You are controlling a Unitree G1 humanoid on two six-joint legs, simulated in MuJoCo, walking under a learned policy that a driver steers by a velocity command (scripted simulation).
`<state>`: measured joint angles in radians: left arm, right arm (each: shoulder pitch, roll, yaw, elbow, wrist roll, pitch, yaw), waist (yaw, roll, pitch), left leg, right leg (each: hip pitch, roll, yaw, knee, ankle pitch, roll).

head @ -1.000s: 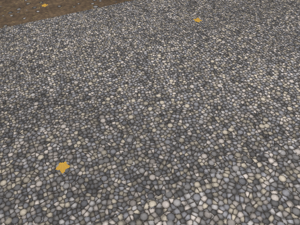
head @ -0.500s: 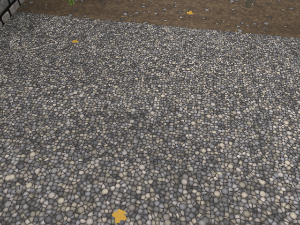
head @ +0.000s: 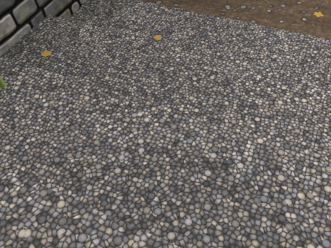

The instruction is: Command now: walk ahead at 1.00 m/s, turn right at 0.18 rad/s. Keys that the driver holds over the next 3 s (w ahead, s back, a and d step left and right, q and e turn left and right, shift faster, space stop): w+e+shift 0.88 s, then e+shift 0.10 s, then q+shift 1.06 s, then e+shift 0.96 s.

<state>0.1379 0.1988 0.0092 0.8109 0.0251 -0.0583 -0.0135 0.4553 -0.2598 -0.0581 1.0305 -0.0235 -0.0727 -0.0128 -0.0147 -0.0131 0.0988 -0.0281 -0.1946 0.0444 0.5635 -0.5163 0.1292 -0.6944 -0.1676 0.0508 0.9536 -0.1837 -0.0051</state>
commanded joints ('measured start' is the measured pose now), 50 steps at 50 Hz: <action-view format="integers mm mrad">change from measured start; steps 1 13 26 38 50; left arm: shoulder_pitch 37 274 399 -62 143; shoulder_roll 153 217 205 71 260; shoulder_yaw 46 90 91 24 84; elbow -19 77 104 -201 -137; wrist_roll -18 -37 -5 30 -1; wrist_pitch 5 -23 -6 58 59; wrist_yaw -20 10 43 -49 39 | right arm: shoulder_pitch -133 -400 -461 -145 -86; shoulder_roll -185 -88 -45 -3 -173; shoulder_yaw -33 16 24 19 -5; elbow -107 -301 -373 -137 -303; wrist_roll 26 -36 -32 8 2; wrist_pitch -56 34 -59 -92 -6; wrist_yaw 18 8 38 -9 -18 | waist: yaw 52 -1 85 100 65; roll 14 -8 -6 100 84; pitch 67 52 -79 43 -147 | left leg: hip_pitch -406 -495 -125 -335 -852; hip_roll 323 261 173 482 276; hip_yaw -99 -113 -52 -103 -119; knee -358 409 -189 -312 929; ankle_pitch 776 229 943 811 23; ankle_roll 88 -148 -129 -80 -229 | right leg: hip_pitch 458 291 422 -26 803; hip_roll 91 92 262 41 -122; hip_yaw -136 414 307 5 542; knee -156 -717 -80 192 -496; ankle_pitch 161 -72 70 94 666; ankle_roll -92 -334 -150 -87 -495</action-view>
